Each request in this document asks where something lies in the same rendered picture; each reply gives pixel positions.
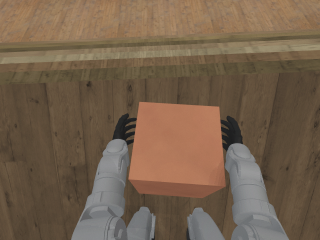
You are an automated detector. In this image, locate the right robot hand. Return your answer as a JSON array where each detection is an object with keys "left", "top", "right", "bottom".
[{"left": 220, "top": 116, "right": 243, "bottom": 152}]

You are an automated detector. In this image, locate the right robot forearm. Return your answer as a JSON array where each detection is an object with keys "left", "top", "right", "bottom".
[{"left": 225, "top": 143, "right": 289, "bottom": 239}]

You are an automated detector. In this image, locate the carton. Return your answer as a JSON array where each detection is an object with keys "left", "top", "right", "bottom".
[{"left": 128, "top": 102, "right": 226, "bottom": 198}]

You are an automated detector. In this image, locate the robot right upper arm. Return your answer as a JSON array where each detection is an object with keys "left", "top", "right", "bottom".
[{"left": 231, "top": 223, "right": 289, "bottom": 240}]

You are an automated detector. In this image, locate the left robot shin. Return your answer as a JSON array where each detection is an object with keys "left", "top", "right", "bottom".
[{"left": 139, "top": 206, "right": 152, "bottom": 240}]

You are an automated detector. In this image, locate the left robot forearm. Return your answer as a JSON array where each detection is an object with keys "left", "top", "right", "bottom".
[{"left": 71, "top": 139, "right": 130, "bottom": 240}]

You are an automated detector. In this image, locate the robot left upper arm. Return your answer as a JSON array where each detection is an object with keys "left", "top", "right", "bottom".
[{"left": 72, "top": 215, "right": 128, "bottom": 240}]

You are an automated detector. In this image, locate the robot left thigh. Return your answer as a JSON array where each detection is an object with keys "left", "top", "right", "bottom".
[{"left": 126, "top": 211, "right": 156, "bottom": 240}]

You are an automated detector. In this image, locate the left robot hand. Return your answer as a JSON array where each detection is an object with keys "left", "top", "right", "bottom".
[{"left": 112, "top": 113, "right": 137, "bottom": 145}]

